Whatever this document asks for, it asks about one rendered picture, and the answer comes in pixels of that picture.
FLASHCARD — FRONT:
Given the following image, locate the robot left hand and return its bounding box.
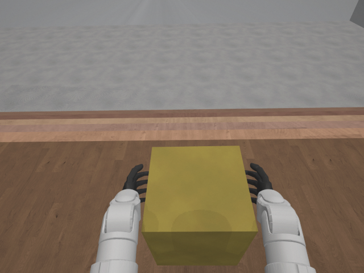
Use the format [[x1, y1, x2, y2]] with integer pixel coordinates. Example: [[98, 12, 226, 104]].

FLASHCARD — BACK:
[[122, 164, 149, 203]]

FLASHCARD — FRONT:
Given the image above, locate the robot left forearm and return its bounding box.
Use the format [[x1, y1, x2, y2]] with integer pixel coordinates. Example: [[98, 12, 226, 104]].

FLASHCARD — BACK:
[[90, 189, 141, 273]]

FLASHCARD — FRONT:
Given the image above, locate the robot right forearm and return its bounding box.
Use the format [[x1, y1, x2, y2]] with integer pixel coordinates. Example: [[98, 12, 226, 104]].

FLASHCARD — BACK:
[[257, 189, 316, 273]]

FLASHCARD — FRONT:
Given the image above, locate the carton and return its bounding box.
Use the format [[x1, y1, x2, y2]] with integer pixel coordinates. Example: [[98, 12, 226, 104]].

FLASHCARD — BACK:
[[141, 146, 258, 266]]

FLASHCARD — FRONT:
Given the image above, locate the robot right hand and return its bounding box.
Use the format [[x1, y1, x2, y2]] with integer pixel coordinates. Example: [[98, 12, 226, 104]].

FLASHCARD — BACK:
[[245, 163, 273, 204]]

